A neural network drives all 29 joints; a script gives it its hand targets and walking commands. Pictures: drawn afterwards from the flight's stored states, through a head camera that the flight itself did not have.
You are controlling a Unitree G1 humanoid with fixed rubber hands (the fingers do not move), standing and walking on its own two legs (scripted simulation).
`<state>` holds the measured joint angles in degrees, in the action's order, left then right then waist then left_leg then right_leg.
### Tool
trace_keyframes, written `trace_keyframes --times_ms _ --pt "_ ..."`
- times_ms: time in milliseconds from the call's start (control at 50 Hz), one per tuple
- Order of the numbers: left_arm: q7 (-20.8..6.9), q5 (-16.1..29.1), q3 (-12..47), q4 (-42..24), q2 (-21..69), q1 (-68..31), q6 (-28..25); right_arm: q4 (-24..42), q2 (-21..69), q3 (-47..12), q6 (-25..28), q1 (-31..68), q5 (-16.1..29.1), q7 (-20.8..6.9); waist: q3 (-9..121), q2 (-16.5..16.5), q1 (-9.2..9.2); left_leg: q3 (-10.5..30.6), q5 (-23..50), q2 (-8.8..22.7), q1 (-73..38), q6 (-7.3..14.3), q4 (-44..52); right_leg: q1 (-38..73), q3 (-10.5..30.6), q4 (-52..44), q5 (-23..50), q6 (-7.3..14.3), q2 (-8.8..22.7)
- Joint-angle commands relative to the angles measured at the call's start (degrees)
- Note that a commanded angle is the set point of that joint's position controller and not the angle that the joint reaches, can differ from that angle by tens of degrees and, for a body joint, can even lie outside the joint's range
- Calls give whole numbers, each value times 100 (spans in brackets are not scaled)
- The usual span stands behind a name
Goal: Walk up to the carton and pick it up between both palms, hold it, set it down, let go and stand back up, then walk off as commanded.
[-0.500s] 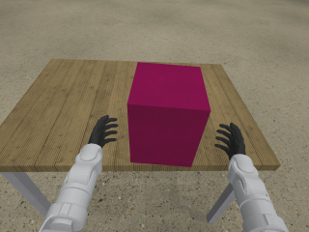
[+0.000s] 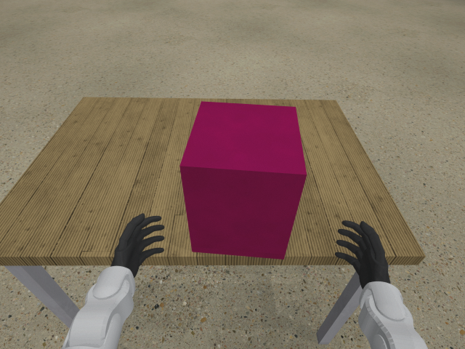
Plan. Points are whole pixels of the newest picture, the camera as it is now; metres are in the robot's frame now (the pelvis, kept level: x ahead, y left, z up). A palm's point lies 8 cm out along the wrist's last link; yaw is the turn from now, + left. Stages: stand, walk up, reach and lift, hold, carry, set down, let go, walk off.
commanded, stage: set down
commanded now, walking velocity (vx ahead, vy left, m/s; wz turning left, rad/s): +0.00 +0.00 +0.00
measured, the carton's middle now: (242, 180) +0.46 +0.00 +0.05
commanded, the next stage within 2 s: none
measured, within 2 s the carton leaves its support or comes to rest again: neither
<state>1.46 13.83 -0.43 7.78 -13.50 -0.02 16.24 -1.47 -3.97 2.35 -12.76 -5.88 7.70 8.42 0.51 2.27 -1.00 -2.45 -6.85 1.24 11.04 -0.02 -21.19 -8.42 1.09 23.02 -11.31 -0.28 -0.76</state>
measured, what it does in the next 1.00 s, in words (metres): stands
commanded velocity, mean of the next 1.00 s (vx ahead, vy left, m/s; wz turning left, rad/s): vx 0.00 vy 0.00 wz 0.00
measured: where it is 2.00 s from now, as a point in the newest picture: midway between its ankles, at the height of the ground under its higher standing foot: outside the picture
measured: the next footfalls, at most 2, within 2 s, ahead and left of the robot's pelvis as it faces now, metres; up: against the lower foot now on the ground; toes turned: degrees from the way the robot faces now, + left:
none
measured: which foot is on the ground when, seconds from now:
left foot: down 0.00-1.00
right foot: down 0.00-1.00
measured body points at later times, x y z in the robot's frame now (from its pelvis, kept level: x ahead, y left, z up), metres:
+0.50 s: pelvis +0.00 +0.00 +0.00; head -0.02 +0.01 +0.45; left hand +0.23 +0.21 +0.01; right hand +0.19 -0.21 +0.03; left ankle +0.05 +0.12 -0.74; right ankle +0.02 -0.12 -0.74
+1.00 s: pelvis +0.02 +0.00 +0.00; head +0.03 +0.01 +0.45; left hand +0.24 +0.21 -0.01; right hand +0.20 -0.21 -0.01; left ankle +0.05 +0.12 -0.74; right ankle +0.02 -0.12 -0.74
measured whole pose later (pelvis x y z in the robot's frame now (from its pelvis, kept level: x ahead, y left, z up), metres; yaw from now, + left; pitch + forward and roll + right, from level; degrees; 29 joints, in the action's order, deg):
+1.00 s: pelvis +0.02 +0.00 +0.00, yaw -1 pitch -3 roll +0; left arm 0.5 10.2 1.0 2.8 -13.7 13.5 15.1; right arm -0.4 -4.0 2.2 -9.5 -22.5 7.7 4.5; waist -4.4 2.3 0.4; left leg -3.0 -8.7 1.2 8.7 -0.4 -20.7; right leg -6.4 1.6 23.0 -13.2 0.0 -0.8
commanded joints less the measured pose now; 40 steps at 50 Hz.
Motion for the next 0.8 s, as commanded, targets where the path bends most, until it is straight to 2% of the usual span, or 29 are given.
trace_keyframes --times_ms 0,60,100,140,180,200,240,300,320,340,360,380,400,420,460,480,500,520,540,560,600,620,640,660,680,720,740,760,780 --pt "-139 -191 -432 -2166 -1019 -106 -70 1855 -483 -181 166 36 609 157 662 -491 311 -87 244 -96 -1595 -135 385 -247 197 -870 174 34 62" --pt "-132 -145 -417 -2386 -888 98 -63 2252 -348 -291 187 -355 512 98 484 -346 404 -106 469 -68 -1600 -124 398 -335 117 -899 227 44 -10" --pt "-51 -96 -333 -2967 -883 186 -175 2774 -439 -250 326 -378 562 71 732 -449 425 -61 529 -33 -1566 -144 392 -231 71 -830 226 102 -64" --pt "-73 -158 -350 -2741 -982 435 -229 2760 -408 -236 336 -698 518 17 345 -479 402 -89 374 -61 -1520 -116 422 -478 148 -924 14 78 7" --pt "-41 -58 -391 -3028 -1103 473 -343 3037 -474 -212 420 -882 480 -10 609 -449 423 -87 425 -63 -1502 -90 372 -425 170 -873 45 61 12" --pt "-36 -59 -318 -2879 -1037 597 -354 2952 -421 -257 385 -1047 422 -46 491 -389 419 -54 298 -15 -1420 -103 407 -448 135 -873 -104 87 -9" --pt "-63 -115 -321 -2712 -1163 840 -411 2787 -354 -317 368 -1255 364 -71 283 -538 403 -62 277 -30 -1403 -92 405 -518 216 -895 -116 106 57" --pt "-21 -80 -299 -3109 -1186 778 -563 3154 -367 -317 472 -1254 398 -54 426 -476 403 -64 210 -10 -1261 -24 381 -398 246 -831 -106 82 98" --pt "-37 -158 -298 -2778 -1177 706 -562 2764 -364 -309 388 -1194 353 -90 203 -533 451 -81 -28 -58 -1328 -47 421 -555 231 -929 -454 99 62" --pt "-16 -129 -281 -2808 -1220 686 -575 2835 -286 -326 395 -1118 348 -83 285 -527 418 -62 -139 -35 -1333 -7 403 -565 250 -938 -437 120 138" --pt "-36 -129 -215 -2302 -1112 746 -488 2624 -412 -247 330 -1044 232 -115 99 -413 339 -19 -407 -8 -1131 -14 481 -646 225 -927 -705 124 98" --pt "-8 -118 -300 -2461 -1171 681 -561 2699 -347 -300 353 -1071 224 -109 194 -339 377 -34 -361 -20 -1032 43 441 -507 207 -874 -640 104 101" --pt "-10 -144 -230 -2495 -1127 758 -526 2694 -336 -267 325 -1084 281 -130 193 -521 402 -55 -427 -24 -1065 26 454 -498 235 -855 -662 136 133" --pt "-34 -279 -261 -2111 -987 824 -432 2308 -362 -261 246 -1071 236 -181 -104 -541 393 7 -484 27 -1008 42 496 -520 195 -862 -709 170 102" --pt "-38 -166 -229 -2374 -1113 734 -458 2588 -383 -131 275 -961 254 -161 91 -552 412 -34 -680 30 -760 44 552 -328 202 -817 -727 154 101" --pt "-69 -305 -177 -1916 -977 749 -366 2291 -432 -161 200 -877 175 -182 -91 -459 388 -35 -853 63 -668 83 598 -322 170 -819 -861 152 86" --pt "-37 -149 -142 -2288 -1039 700 -423 2512 -420 -172 197 -948 253 -175 18 -545 374 -39 -841 47 -687 92 604 -309 183 -784 -853 146 87" --pt "-80 -290 -175 -1803 -943 699 -350 2052 -457 -200 110 -1006 144 -218 -158 -642 426 -55 -863 39 -655 82 625 -354 174 -821 -886 166 93" --pt "-101 -255 -181 -1780 -1014 674 -330 2203 -330 -166 132 -961 165 -195 -222 -458 299 -48 -914 45 -622 104 609 -340 208 -858 -907 139 154" --pt "-88 -265 -212 -1842 -1070 596 -374 2310 -401 -87 162 -799 135 -180 -164 -564 397 -70 -1043 54 -480 115 618 -246 208 -795 -958 146 132" --pt "-68 -298 -163 -1886 -1015 706 -349 2170 -467 -50 190 -882 120 -198 -78 -486 342 -91 -784 -3 -719 50 573 -287 175 -858 -830 117 138" --pt "-47 -375 -208 -1747 -942 698 -325 1896 -482 -82 149 -905 77 -251 -86 -683 350 -69 -801 73 -748 58 624 -315 175 -824 -895 149 140" --pt "-67 -284 -200 -1864 -965 756 -343 2060 -477 -76 211 -959 67 -246 29 -499 367 -135 -732 -1 -864 55 587 -361 190 -873 -841 108 120" --pt "-54 -403 -208 -1652 -933 757 -309 1802 -478 -33 169 -860 29 -287 -142 -659 392 -75 -814 29 -761 26 586 -368 144 -810 -910 167 93" --pt "-82 -383 -149 -1589 -824 808 -316 1695 -516 -8 153 -893 31 -284 -242 -713 311 -59 -937 91 -677 61 665 -309 149 -801 -847 170 89" --pt "-95 -442 -152 -1403 -836 891 -292 1664 -560 0 234 -958 -75 -342 -78 -555 304 -113 -705 28 -695 55 588 -282 149 -845 -766 142 84" --pt "-67 -434 -201 -1586 -879 858 -361 1704 -551 35 292 -901 -5 -356 -1 -559 414 -126 -596 6 -859 28 588 -338 162 -847 -770 119 81" --pt "-78 -482 -188 -1333 -851 922 -333 1546 -577 -39 335 -920 -88 -374 25 -417 429 -126 -452 4 -904 12 530 -353 160 -864 -667 106 88" --pt "-60 -379 -205 -1774 -892 1039 -415 1982 -564 -38 439 -994 18 -342 131 -437 440 -169 -213 -27 -1075 -6 492 -445 154 -889 -454 87 111"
